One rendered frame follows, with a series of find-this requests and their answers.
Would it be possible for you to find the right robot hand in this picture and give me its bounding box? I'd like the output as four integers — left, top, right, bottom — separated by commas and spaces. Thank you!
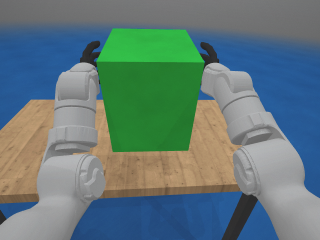
199, 42, 219, 85

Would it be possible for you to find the robot left forearm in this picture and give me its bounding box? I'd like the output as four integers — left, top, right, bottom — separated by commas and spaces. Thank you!
36, 62, 100, 193

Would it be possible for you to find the left robot hand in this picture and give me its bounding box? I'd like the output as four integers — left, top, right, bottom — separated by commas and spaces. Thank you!
80, 40, 101, 84

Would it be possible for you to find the table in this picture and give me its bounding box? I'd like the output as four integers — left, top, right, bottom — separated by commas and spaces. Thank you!
0, 99, 258, 240

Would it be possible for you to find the left robot upper arm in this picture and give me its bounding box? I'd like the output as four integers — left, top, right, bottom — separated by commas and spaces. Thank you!
0, 153, 106, 240

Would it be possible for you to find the carton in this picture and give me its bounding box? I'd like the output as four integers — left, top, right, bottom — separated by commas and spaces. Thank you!
96, 28, 205, 152

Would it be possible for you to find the right robot upper arm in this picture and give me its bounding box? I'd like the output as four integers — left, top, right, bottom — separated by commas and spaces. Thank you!
232, 138, 320, 240

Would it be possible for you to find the robot right forearm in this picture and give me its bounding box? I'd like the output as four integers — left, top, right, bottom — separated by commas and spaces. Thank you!
200, 62, 305, 181

